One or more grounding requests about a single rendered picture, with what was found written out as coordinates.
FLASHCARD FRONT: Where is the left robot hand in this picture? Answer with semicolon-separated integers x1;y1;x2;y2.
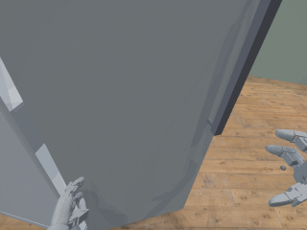
50;176;89;230

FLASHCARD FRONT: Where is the fridge door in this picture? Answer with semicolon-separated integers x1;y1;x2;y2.
0;0;260;230

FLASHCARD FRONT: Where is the right robot hand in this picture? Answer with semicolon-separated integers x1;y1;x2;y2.
265;129;307;207

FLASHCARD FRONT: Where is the handle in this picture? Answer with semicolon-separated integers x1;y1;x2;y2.
207;0;282;136

